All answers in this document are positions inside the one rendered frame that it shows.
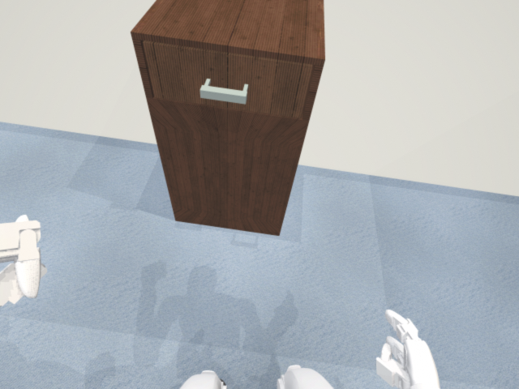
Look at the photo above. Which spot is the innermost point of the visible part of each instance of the cabinet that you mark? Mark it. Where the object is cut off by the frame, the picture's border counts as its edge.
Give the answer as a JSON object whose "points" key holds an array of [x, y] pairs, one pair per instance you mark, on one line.
{"points": [[232, 168]]}

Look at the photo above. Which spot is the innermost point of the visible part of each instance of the right robot thigh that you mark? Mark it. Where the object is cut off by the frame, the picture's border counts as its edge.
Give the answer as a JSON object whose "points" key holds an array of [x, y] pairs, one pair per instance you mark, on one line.
{"points": [[302, 378]]}

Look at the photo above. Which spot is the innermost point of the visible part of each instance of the robot right hand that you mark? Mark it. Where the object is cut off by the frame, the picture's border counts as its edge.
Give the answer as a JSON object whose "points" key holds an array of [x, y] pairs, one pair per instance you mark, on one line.
{"points": [[414, 364]]}

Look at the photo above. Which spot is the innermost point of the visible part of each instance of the handle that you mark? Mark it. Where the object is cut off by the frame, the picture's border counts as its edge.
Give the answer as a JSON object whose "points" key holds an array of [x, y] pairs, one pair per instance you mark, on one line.
{"points": [[224, 94]]}

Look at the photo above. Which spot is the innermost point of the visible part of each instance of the drawer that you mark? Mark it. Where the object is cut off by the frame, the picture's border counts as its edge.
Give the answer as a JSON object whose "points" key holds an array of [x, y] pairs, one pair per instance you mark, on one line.
{"points": [[274, 86]]}

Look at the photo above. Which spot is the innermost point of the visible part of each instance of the left robot shin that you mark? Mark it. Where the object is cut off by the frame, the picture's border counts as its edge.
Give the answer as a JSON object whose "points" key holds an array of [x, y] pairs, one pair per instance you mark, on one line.
{"points": [[209, 372]]}

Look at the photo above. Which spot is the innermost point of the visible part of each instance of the robot left hand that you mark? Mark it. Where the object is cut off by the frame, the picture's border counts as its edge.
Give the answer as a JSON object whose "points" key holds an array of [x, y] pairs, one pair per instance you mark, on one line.
{"points": [[18, 243]]}

